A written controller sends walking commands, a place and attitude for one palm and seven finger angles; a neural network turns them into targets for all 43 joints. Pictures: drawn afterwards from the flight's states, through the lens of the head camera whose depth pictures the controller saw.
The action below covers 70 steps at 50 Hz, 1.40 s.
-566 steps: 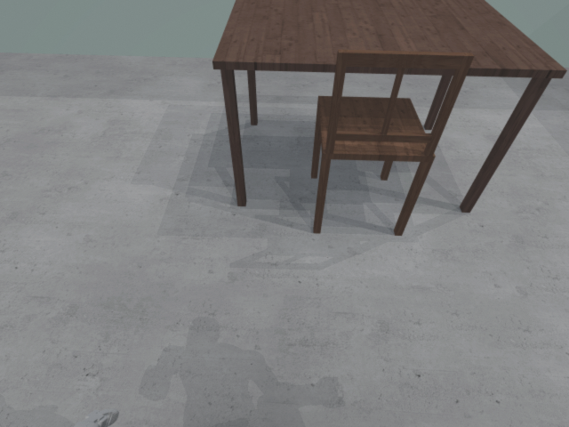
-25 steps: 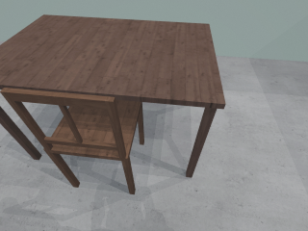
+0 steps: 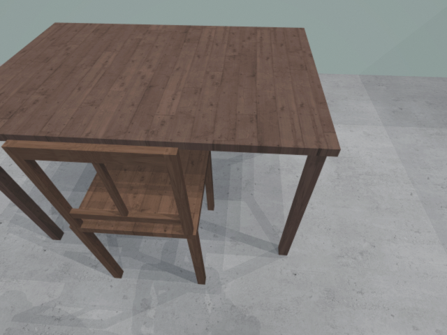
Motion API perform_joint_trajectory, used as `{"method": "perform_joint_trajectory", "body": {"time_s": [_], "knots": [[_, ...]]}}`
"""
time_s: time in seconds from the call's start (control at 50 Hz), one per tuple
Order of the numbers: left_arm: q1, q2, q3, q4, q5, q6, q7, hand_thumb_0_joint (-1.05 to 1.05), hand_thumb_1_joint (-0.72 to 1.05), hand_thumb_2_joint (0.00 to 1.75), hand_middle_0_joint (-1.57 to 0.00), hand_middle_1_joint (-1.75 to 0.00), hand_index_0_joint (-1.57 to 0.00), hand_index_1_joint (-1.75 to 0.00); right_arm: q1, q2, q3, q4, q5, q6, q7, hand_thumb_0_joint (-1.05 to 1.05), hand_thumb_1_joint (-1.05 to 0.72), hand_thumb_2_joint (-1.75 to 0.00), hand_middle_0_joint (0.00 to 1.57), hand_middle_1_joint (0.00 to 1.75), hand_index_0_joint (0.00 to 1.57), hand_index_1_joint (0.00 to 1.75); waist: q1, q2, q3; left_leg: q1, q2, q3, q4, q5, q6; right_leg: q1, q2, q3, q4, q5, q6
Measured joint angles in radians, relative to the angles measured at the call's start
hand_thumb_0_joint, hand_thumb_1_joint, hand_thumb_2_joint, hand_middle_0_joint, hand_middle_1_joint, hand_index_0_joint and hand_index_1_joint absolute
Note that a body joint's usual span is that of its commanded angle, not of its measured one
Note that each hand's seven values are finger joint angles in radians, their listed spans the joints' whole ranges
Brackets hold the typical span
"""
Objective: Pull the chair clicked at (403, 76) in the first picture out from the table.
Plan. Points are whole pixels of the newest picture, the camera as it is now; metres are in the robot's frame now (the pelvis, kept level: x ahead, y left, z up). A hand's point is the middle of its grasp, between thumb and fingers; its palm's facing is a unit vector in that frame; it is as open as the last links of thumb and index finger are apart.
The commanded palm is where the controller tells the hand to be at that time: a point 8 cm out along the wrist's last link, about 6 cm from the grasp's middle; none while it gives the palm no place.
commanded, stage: come to a stop and stand still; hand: left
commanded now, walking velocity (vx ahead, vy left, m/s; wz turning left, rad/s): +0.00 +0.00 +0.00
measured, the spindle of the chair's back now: (112, 190) +0.47 +0.33 -0.10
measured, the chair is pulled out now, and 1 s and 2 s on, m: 0.00 0.00 0.00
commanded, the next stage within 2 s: look again from close up in 0.40 s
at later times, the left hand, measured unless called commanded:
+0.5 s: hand out of the picture +0.01 +0.16 -0.17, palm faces +0.02 -0.98 -0.19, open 7.4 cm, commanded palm none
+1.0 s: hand out of the picture +0.00 +0.14 -0.17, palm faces +0.03 -0.98 -0.18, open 7.4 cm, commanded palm none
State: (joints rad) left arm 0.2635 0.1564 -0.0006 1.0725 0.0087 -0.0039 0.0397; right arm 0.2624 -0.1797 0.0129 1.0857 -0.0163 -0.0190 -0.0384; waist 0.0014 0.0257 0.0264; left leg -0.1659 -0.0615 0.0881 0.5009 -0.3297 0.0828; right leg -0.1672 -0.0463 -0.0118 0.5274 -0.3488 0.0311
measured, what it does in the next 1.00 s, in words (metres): stands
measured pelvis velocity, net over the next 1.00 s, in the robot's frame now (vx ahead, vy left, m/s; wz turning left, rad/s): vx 0.00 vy -0.03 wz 0.01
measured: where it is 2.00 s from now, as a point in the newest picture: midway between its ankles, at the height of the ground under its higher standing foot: outside the picture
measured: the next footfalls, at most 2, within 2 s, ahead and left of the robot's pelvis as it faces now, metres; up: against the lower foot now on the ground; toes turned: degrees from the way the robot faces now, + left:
none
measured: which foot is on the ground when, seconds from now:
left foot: down 0.00-1.00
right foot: down 0.00-1.00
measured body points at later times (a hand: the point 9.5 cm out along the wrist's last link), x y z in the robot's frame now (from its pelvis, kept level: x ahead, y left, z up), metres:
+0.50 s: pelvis +0.00 -0.01 +0.00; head +0.02 -0.01 +0.45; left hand +0.01 +0.21 -0.16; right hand +0.01 -0.24 -0.16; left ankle -0.04 +0.06 -0.73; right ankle -0.04 -0.14 -0.73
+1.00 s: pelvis +0.00 -0.03 +0.01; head +0.01 -0.02 +0.45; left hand +0.00 +0.20 -0.16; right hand +0.00 -0.25 -0.15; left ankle -0.04 +0.06 -0.73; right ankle -0.04 -0.14 -0.73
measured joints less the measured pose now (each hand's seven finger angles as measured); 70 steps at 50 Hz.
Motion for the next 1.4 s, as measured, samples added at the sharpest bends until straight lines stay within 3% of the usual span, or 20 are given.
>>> {"method": "perform_joint_trajectory", "body": {"time_s": [0.26, 0.78, 1.36, 1.4], "knots": [[-0.019, 0.007, -0.001, -0.008, -0.002, 0.009, -0.001, 0.0, 0.91, 0.9, -0.2, -0.3, -0.2, -0.3, 0.01, 0.024, 0.007, 0.034, 0.001, 0.0, 0.001, 0.0, -0.91, -0.89, 0.2, 0.3, 0.2, 0.3, -0.006, -0.026, 0.019, 0.013, 0.005, -0.002, -0.021, 0.007, -0.009, 0.01, 0.006, -0.002, -0.016, 0.003, -0.008], [0.017, -0.002, -0.008, 0.024, 0.0, 0.002, -0.005, 0.0, 0.91, 0.9, -0.2, -0.3, -0.2, -0.3, -0.021, 0.023, 0.003, 0.056, 0.006, 0.0, -0.001, 0.0, -0.91, -0.89, 0.2, 0.3, 0.2, 0.3, 0.006, -0.043, 0.009, 0.019, 0.028, -0.018, -0.036, 0.022, -0.034, 0.026, 0.03, -0.018, -0.046, 0.022, -0.031], [0.012, 0.002, -0.008, 0.029, 0.002, -0.01, -0.003, 0.0, 0.9, 0.9, -0.2, -0.3, -0.2, -0.3, -0.007, 0.028, 0.005, 0.061, 0.008, 0.0, 0.004, 0.0, -0.9, -0.89, 0.2, 0.3, 0.2, 0.3, 0.005, -0.037, 0.005, -0.004, 0.041, -0.03, -0.042, 0.045, -0.047, 0.017, 0.042, -0.031, -0.073, 0.047, -0.041], [0.122, 0.014, 0.026, -0.332, -0.073, 0.096, 0.012, 0.02, 0.93, 0.9, -0.21, -0.3, -0.2, -0.3, 0.031, 0.017, 0.01, -0.034, 0.03, -0.048, -0.012, 0.01, -0.91, -0.89, 0.2, 0.3, 0.21, 0.3, 0.009, -0.039, 0.017, -0.013, 0.041, -0.028, -0.029, 0.037, -0.048, 0.001, 0.042, -0.029, -0.051, 0.043, -0.042]]}}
